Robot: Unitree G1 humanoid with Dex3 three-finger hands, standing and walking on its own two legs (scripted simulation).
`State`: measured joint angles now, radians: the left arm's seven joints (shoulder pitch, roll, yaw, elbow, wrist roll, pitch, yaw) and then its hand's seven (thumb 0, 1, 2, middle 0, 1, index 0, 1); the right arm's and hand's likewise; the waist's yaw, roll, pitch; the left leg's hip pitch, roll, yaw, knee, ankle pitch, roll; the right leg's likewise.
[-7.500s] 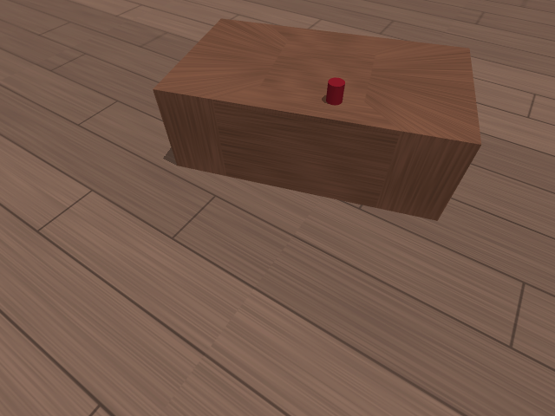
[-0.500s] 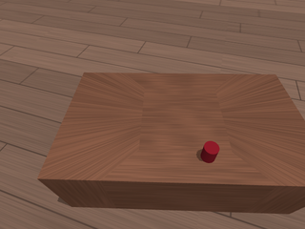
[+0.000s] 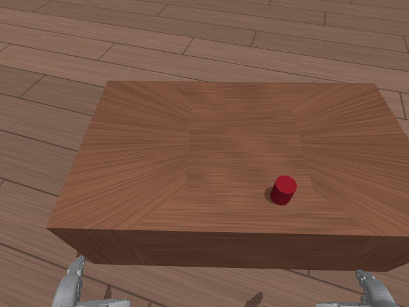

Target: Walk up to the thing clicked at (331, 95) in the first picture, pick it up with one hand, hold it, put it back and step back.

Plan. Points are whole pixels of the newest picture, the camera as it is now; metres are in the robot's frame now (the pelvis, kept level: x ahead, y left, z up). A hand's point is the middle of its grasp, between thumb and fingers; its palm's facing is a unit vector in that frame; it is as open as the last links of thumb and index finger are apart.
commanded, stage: go down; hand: right
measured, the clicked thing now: (282, 190) +0.50 -0.23 -0.27
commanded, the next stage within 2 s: none
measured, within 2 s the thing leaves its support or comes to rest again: neither
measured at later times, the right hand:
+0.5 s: hand (357, 294) +0.17 -0.29 -0.11, palm faces +0.10 +0.94 -0.32, open 17.5 cm
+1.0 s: hand (382, 265) +0.22 -0.33 -0.06, palm faces +0.22 +0.93 -0.28, open 17.7 cm
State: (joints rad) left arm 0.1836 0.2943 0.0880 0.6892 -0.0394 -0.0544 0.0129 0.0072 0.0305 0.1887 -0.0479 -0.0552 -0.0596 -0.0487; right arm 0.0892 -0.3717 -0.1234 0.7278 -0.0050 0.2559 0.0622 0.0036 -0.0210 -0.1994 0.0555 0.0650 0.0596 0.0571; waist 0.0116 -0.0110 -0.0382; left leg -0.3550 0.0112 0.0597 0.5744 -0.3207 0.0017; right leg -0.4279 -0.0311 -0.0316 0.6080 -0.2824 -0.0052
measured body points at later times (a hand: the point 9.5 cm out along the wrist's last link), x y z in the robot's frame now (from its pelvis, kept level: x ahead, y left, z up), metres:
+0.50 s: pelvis +0.02 +0.01 -0.02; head +0.05 +0.00 +0.43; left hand +0.17 +0.27 -0.09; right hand +0.16 -0.33 -0.08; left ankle -0.02 +0.12 -0.73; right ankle +0.01 -0.11 -0.73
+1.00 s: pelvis +0.00 +0.00 -0.03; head +0.04 -0.01 +0.42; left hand +0.17 +0.26 -0.07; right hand +0.20 -0.38 -0.04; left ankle -0.02 +0.12 -0.73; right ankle +0.01 -0.11 -0.73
